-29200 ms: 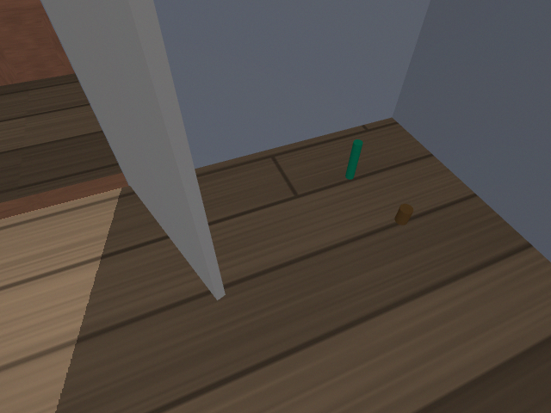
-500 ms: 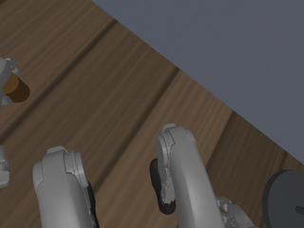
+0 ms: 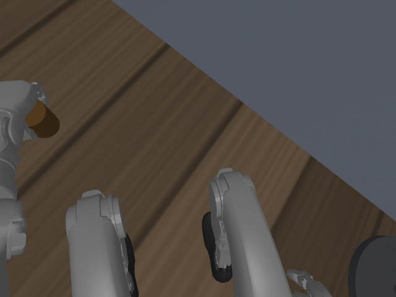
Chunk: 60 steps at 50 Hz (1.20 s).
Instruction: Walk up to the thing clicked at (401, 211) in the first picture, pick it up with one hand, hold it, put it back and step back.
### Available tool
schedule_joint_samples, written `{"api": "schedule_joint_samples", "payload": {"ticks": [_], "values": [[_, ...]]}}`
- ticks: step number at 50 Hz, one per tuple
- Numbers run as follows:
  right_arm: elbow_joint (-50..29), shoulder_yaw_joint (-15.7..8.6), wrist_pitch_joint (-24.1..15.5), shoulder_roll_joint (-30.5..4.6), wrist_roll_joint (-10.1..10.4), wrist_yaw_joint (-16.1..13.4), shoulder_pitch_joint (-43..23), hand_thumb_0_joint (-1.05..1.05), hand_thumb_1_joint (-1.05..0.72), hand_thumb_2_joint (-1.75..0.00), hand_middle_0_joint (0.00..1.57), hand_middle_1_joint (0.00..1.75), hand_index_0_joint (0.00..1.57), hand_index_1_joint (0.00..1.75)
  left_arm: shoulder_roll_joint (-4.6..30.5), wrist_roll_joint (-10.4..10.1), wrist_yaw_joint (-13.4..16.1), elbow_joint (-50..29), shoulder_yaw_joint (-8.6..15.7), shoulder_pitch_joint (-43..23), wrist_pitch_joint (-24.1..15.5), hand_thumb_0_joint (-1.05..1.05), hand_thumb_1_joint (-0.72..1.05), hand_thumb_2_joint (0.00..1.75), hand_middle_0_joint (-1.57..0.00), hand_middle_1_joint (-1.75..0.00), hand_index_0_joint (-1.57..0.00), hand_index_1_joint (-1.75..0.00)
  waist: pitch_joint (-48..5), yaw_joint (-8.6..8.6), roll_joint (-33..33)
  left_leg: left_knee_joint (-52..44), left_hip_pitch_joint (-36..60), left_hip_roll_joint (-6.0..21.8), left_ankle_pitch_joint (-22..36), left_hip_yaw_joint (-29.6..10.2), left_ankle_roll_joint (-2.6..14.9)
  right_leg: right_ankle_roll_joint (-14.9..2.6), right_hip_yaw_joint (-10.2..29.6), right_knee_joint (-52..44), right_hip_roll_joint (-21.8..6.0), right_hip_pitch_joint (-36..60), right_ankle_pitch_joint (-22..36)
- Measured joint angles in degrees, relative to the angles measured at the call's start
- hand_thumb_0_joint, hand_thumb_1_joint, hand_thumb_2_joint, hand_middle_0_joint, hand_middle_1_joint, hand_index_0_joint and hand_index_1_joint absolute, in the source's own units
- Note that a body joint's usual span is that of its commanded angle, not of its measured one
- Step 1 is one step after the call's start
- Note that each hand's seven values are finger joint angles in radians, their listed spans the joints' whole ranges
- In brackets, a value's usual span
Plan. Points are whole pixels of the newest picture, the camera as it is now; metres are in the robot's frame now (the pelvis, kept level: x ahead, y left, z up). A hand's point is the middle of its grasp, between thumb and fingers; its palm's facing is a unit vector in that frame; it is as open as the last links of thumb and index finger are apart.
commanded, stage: lift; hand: left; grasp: from above
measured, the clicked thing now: (37, 119) +0.50 +0.28 -0.16
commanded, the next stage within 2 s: hold in 1.38 s
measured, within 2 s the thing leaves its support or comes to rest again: neither
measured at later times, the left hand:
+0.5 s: hand out of the picture +0.41 +0.29 +0.04, palm faces -0.42 -0.10 -0.90, open 9.1 cm
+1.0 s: hand out of the picture +0.35 +0.27 +0.22, palm faces -0.45 -0.12 -0.89, open 9.0 cm
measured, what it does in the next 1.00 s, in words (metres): rises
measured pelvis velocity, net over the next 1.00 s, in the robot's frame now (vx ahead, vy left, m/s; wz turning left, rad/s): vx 0.03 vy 0.00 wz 0.09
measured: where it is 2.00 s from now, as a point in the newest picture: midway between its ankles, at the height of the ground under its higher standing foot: (174, 270)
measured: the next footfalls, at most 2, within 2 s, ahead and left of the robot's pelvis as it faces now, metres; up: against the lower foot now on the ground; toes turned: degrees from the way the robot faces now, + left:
none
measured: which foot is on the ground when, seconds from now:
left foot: down 0.00-1.00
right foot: down 0.00-1.00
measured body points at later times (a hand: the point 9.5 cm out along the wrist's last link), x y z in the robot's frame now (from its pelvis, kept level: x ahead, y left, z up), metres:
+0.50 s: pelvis +0.00 +0.00 +0.13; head +0.17 +0.05 +0.54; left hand +0.42 +0.29 +0.09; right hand +0.13 -0.26 +0.01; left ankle +0.09 +0.13 -0.33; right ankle +0.11 -0.14 -0.33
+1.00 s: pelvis +0.03 +0.00 +0.29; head +0.11 +0.01 +0.74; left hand +0.37 +0.27 +0.27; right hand +0.16 -0.26 +0.17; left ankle +0.09 +0.13 -0.33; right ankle +0.11 -0.14 -0.33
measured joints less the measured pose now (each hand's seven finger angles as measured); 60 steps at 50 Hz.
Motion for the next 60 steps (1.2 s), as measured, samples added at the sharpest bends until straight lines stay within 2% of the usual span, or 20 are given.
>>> {"api": "schedule_joint_samples", "payload": {"ticks": [17, 25, 34, 38, 46, 60], "values": [[-2.30, -3.02, 1.82, 0.68, 3.06, -3.04, -1.68, 0.01, -0.92, -0.90, 0.20, 0.30, 0.20, 0.30, -5.21, -5.87, -4.99, -16.46, -3.41, 12.35, 2.78, 0.04, 0.16, 0.51, -0.95, -0.70, -0.68, -0.59, -4.29, 4.76, 0.85, -12.96, 13.37, 0.50, 0.49, 2.18, 0.31, -0.14, 0.23, -12.38, -0.92, 12.60, 0.72], [-2.09, -3.58, 2.49, 1.34, 4.26, -5.44, -3.17, 0.01, -0.92, -0.90, 0.20, 0.30, 0.20, 0.30, -8.18, -8.28, -5.48, -23.96, -5.31, 19.09, 5.32, 0.03, 0.17, 0.51, -0.94, -0.72, -0.67, -0.60, -4.58, 6.46, 0.81, -22.68, 25.05, 0.96, 1.46, 3.29, 0.16, -0.45, 0.15, -21.82, -1.11, 23.65, 2.01], [-0.52, -3.64, 2.22, 1.97, 5.40, -7.94, -3.08, 0.01, -0.92, -0.90, 0.20, 0.30, 0.20, 0.30, -11.67, -10.07, -5.73, -28.06, -7.97, 26.32, 7.34, 0.03, 0.18, 0.49, -0.93, -0.72, -0.67, -0.60, -4.66, 7.96, 1.09, -36.18, 41.65, 1.64, 3.44, 5.10, 0.08, -0.74, 0.50, -34.84, -1.00, 39.25, 4.41], [0.04, -3.67, 1.61, 2.16, 5.87, -8.90, -2.42, 0.01, -0.91, -0.90, 0.20, 0.30, 0.20, 0.30, -13.12, -10.27, -5.21, -27.85, -8.84, 28.45, 7.38, 0.03, 0.18, 0.49, -0.93, -0.72, -0.67, -0.60, -4.02, 8.41, 1.09, -42.48, 49.43, 1.80, 4.78, 5.89, 0.05, -0.85, 0.69, -41.00, -0.98, 46.68, 5.87], [1.55, -3.90, -0.24, 2.22, 6.15, -10.02, -0.25, 0.01, -0.91, -0.90, 0.20, 0.30, 0.20, 0.30, -15.51, -9.42, -3.21, -24.12, -10.49, 30.78, 7.13, 0.04, 0.19, 0.48, -0.94, -0.72, -0.67, -0.60, -3.18, 9.18, 0.86, -53.81, 62.60, 2.00, 7.52, 6.92, -0.15, -1.16, 0.73, -52.19, -0.88, 59.43, 8.82], [3.71, -4.63, -1.54, 1.91, 6.02, -10.08, 1.76, 0.01, -0.91, -0.90, 0.20, 0.30, 0.20, 0.30, -18.89, -8.86, 1.02, -19.03, -12.53, 31.33, 7.89, 0.04, 0.18, 0.47, -0.95, -0.70, -0.69, -0.57, -0.66, 9.65, 0.21, -70.53, 80.36, 1.73, 12.32, 8.44, -0.18, -1.15, 0.98, -68.64, -1.08, 76.70, 13.73]]}}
